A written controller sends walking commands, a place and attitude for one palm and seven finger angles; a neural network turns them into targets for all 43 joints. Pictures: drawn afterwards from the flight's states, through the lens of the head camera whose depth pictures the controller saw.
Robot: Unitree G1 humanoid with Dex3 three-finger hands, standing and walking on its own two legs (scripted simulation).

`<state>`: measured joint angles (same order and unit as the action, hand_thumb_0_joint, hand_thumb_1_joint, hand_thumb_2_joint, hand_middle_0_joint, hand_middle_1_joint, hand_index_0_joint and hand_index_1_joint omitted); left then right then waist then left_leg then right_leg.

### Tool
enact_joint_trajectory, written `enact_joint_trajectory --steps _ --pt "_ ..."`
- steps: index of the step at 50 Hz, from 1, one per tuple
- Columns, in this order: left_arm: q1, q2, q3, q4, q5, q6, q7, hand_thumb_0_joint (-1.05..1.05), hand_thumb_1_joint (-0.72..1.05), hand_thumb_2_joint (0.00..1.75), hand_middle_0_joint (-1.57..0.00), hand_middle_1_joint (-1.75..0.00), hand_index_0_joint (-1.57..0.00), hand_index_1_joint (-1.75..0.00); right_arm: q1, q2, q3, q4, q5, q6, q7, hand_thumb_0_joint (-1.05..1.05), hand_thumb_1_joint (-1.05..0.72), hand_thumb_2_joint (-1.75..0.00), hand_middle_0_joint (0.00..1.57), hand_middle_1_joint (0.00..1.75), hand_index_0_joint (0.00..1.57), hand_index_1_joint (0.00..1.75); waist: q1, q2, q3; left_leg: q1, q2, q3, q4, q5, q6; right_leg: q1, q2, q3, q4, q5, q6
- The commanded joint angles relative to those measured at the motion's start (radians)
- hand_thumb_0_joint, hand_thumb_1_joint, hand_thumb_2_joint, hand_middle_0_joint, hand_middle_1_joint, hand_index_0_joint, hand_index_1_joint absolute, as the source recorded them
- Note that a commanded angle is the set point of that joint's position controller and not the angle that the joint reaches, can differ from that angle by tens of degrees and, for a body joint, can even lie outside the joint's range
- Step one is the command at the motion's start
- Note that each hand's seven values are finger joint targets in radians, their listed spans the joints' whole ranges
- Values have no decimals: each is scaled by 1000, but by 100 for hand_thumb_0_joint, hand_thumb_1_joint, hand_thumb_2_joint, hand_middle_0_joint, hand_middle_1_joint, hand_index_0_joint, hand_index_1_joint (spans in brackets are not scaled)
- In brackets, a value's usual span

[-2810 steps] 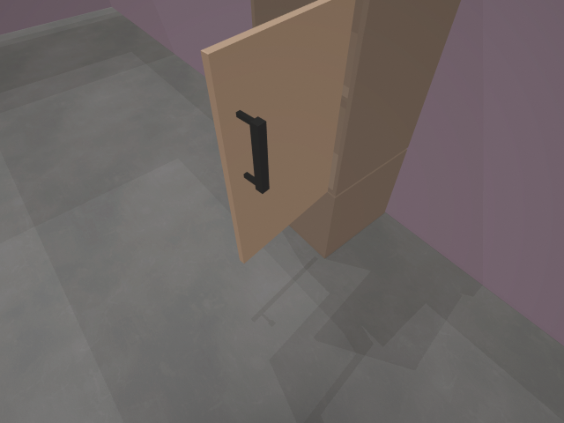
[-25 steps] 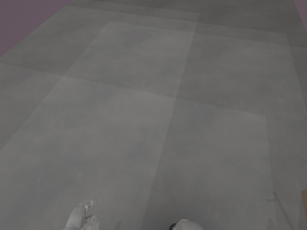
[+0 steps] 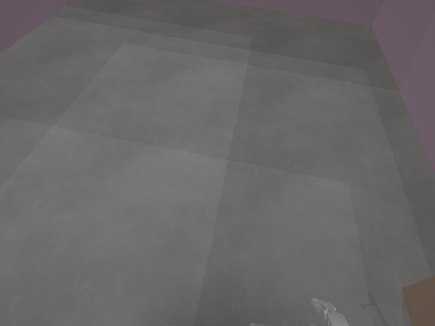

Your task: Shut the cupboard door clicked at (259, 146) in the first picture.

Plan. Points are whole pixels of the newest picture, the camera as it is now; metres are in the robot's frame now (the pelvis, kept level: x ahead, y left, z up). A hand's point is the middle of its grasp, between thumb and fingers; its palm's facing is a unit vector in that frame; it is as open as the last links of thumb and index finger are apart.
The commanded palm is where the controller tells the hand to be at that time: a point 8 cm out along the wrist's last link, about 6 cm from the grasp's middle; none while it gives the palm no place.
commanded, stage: turn to face it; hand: left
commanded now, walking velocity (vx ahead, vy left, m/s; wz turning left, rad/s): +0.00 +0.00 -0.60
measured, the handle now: out of the picture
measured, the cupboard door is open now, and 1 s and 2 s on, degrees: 23 23 23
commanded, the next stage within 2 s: take the last steps up to it in 1.94 s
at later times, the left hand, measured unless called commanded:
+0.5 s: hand (168, 296) +0.19 +0.12 -0.14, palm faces -0.30 -0.91 -0.30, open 7.4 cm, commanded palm none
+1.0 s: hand (160, 283) +0.22 +0.14 -0.17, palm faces -0.50 -0.84 -0.21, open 7.4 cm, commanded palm none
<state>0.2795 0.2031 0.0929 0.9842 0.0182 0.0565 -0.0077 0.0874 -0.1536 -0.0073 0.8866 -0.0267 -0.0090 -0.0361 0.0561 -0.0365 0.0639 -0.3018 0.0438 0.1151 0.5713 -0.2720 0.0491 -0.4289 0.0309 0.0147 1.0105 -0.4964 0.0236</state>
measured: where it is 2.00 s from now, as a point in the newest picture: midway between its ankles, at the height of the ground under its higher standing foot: outside the picture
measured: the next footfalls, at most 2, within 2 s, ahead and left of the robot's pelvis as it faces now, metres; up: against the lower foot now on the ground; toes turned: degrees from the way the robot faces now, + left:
right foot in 0.38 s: +0.02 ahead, -0.15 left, +0.00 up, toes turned -20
left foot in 0.84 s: +0.14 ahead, +0.07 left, +0.00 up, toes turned -27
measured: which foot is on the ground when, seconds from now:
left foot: down 0.00-0.38, up 0.40-0.82, down 0.84-1.00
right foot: up 0.00-0.36, down 0.38-0.82, up 0.84-1.00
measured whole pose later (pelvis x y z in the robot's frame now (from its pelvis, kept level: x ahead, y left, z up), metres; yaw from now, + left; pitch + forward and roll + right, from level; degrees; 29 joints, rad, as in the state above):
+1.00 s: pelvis +0.04 +0.00 +0.01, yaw -35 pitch +1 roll -2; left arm 0.21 0.28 0.10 0.90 0.02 0.08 -0.03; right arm 0.18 -0.18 -0.01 0.85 -0.03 0.01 -0.04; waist 0.02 -0.04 0.08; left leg -0.26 0.08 0.11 0.51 -0.27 0.02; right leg -0.51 0.02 0.01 1.14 -0.45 0.06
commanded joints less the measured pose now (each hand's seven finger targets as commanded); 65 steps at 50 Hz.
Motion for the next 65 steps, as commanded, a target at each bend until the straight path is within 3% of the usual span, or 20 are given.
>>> enact_joint_trajectory --steps 1,10,15,17,18,19,20,26,35,39,40,41,42,43,48,58,61,62,63,65 --pt "10 93 31 -99 8 -5 -15 0 90 90 -20 -30 -20 -30 62 -191 -49 -59 -3 -4 -16 0 -90 -90 20 30 20 30 -37 178 -56 131 288 -164 -276 322 75 -136 -73 0 195 83 35" --pt "-129 70 13 -182 8 1 -27 0 90 90 -20 -30 -20 -30 181 -221 -77 -17 -4 1 -4 0 -90 -90 20 30 20 30 -96 219 -88 245 316 -40 -219 443 86 -90 -85 -83 -81 92 41" --pt "-124 84 7 -194 7 -10 -25 0 90 90 -20 -30 -20 -30 163 -256 -90 -15 -6 9 8 0 -90 -90 20 30 20 30 -79 236 -98 194 341 8 -135 427 59 60 -59 -118 -300 118 3" --pt "-29 115 16 -170 7 -20 -22 0 90 90 -20 -30 -20 -30 128 -263 -92 -23 2 12 13 0 -90 -90 20 30 20 30 -18 176 -135 114 302 68 13 338 -9 244 -58 -114 -511 312 -24" --pt "37 200 27 -150 14 -35 -13 0 90 90 -20 -30 -20 -30 137 -221 -85 -37 14 14 20 0 -90 -90 20 30 20 30 13 -31 -179 -13 217 123 206 152 -70 394 -188 49 -628 483 -73" --pt "78 302 45 -139 15 -46 3 0 90 90 -20 -30 -20 -30 95 -148 -63 -88 13 17 25 0 -90 -90 20 30 20 30 36 -300 -147 -298 50 106 446 -372 -124 472 -405 383 -652 863 -186" --pt "102 311 44 -133 0 -41 16 0 90 90 -20 -30 -20 -30 93 -181 -64 -93 12 34 14 0 -90 -90 20 30 20 30 42 -235 -158 -305 59 -39 581 -381 -118 410 -460 385 -644 906 -253" --pt "-86 198 12 -190 -4 -49 27 0 90 90 -20 -30 -20 -30 134 -174 -66 -40 9 42 19 0 -90 -90 20 30 20 30 -62 -107 -144 -290 61 -106 584 -89 -149 334 -251 179 -624 787 -185" --pt "-46 220 29 -172 12 -40 17 0 90 90 -20 -30 -20 -30 48 -154 -67 -91 19 35 14 0 -90 -90 20 30 20 30 -30 -114 -97 -185 2 -106 291 -156 -139 252 -252 348 -637 589 -222" --pt "-108 213 32 -184 3 -27 14 0 90 90 -20 -30 -20 -30 147 -154 -65 -66 26 18 3 0 -90 -90 20 30 20 30 -86 -120 -123 85 -33 -96 -51 6 -118 111 -188 356 -547 559 -146" --pt "-108 173 25 -190 -4 -23 14 0 90 90 -20 -30 -20 -30 179 -191 -71 -57 24 8 0 0 -90 -90 20 30 20 30 -98 -21 -148 215 39 -150 -190 60 -103 22 -111 297 -472 439 -93" --pt "-72 111 14 -204 -16 -19 7 0 90 90 -20 -30 -20 -30 200 -289 -85 -60 8 -3 -4 0 -90 -90 20 30 20 30 -97 270 -175 329 286 -395 -282 114 -22 -134 32 157 -284 114 -31" --pt "-96 121 11 -216 -7 -21 2 0 90 90 -20 -30 -20 -30 224 -330 -89 -70 2 2 -9 0 -90 -90 20 30 20 30 -111 334 -153 270 442 -505 -291 254 81 -163 27 45 -45 -134 1" --pt "-106 139 18 -218 1 -21 -3 0 90 90 -20 -30 -20 -30 204 -307 -80 -86 -7 6 -10 0 -90 -90 20 30 20 30 -104 213 -122 167 437 -465 -281 280 123 -129 -18 66 88 -103 3" --pt "-81 124 24 -176 3 4 -29 0 90 90 -20 -30 -20 -30 111 -231 -59 -102 -6 0 -17 0 -90 -90 20 30 20 30 -55 206 -88 180 273 -169 -229 431 69 -144 -50 10 184 60 41" --pt "-152 91 4 -202 1 -3 -37 0 90 90 -20 -30 -20 -30 188 -276 -89 -44 -6 10 2 0 -90 -90 20 30 20 30 -97 259 -116 229 316 -51 -153 443 74 13 -44 -108 -224 53 18" --pt "-56 124 10 -174 0 -19 -31 0 90 90 -20 -30 -20 -30 152 -288 -96 -46 4 14 11 0 -90 -90 20 30 20 30 -37 205 -156 144 281 25 12 385 -8 240 -32 -121 -537 293 -17" --pt "12 199 22 -152 8 -31 -21 0 90 90 -20 -30 -20 -30 150 -250 -91 -58 15 16 17 0 -90 -90 20 30 20 30 -4 40 -181 2 220 70 164 205 -67 403 -145 21 -640 446 -59" --pt "63 310 44 -137 14 -42 -4 0 90 90 -20 -30 -20 -30 88 -163 -65 -112 15 18 21 0 -90 -90 20 30 20 30 33 -289 -140 -302 50 97 400 -358 -128 498 -390 387 -670 792 -170" --pt "68 301 40 -133 -3 -34 17 0 90 90 -20 -30 -20 -30 40 -191 -62 -125 13 41 10 0 -90 -90 20 30 20 30 29 -158 -93 -364 66 -100 599 -328 -120 397 -416 354 -666 825 -254"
